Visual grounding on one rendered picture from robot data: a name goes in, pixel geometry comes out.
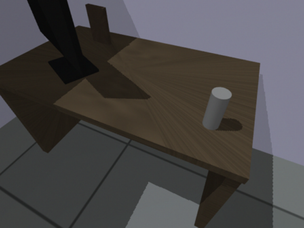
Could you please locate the desk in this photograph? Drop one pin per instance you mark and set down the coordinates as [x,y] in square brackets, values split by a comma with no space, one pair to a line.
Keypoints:
[150,92]

